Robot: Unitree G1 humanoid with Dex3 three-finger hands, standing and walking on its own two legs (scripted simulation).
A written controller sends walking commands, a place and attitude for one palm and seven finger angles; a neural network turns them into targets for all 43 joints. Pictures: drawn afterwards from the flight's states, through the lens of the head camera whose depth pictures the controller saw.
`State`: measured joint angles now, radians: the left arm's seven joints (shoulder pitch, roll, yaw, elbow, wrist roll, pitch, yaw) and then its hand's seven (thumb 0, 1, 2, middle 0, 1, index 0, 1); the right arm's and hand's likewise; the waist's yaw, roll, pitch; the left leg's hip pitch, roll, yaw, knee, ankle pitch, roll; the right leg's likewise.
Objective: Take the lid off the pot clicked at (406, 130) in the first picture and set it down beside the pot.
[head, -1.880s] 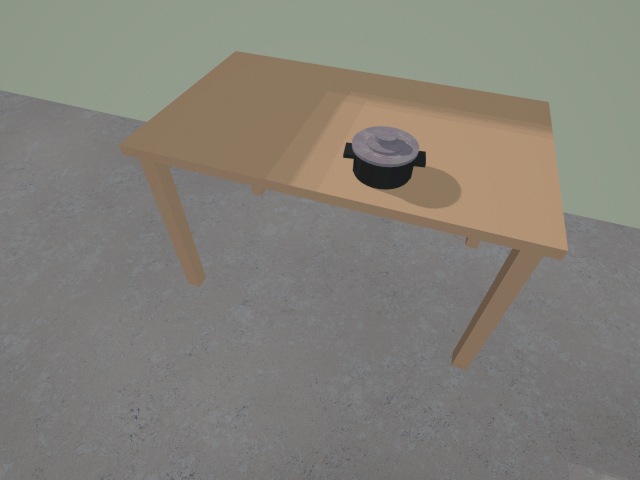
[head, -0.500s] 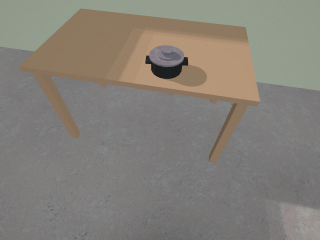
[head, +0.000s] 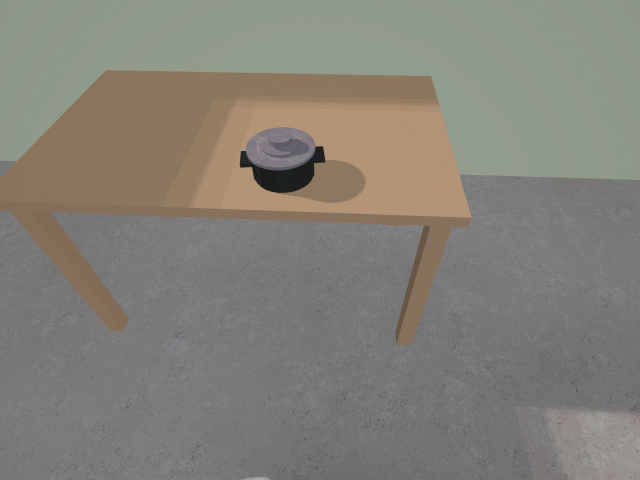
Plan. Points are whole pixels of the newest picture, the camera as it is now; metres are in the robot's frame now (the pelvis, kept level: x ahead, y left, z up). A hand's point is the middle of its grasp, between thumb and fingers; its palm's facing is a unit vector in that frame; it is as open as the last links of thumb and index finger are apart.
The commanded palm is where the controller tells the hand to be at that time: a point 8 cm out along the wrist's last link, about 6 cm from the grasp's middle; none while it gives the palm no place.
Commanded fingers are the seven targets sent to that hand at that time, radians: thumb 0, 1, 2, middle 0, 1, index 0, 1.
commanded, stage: take the last steps up to it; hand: left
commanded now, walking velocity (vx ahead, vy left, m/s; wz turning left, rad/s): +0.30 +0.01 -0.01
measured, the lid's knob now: (279, 138) +0.81 +0.14 -0.02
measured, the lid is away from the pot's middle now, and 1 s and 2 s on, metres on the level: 0.00 0.00 0.00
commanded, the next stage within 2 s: come to a stop and stand still in 0.68 s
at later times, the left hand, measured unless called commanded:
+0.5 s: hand (179, 448) +0.20 +0.23 -0.17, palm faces +0.04 -0.98 -0.18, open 7.4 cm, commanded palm none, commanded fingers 0.00 0.90 0.90 -0.20 -0.30 -0.20 -0.30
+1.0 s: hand (218, 371) +0.33 +0.20 -0.18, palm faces +0.05 -0.98 -0.18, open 7.3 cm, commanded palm none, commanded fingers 0.00 0.90 0.90 -0.20 -0.30 -0.20 -0.30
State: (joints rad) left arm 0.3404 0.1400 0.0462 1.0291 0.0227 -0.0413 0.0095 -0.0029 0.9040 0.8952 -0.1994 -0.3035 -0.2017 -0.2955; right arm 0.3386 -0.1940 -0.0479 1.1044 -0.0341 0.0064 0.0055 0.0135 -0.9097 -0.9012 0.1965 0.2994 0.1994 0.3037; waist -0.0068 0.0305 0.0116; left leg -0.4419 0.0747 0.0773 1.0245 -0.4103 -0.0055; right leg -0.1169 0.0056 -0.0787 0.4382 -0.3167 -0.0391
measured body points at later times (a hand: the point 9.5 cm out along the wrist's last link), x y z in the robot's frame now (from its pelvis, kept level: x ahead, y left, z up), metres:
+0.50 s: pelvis +0.17 +0.05 +0.00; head +0.18 +0.06 +0.45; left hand +0.20 +0.29 -0.16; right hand +0.19 -0.18 -0.15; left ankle +0.18 +0.14 -0.74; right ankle +0.18 -0.08 -0.67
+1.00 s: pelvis +0.31 +0.03 -0.01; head +0.34 +0.04 +0.44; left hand +0.33 +0.26 -0.17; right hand +0.35 -0.21 -0.16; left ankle +0.37 +0.13 -0.74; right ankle +0.29 -0.09 -0.74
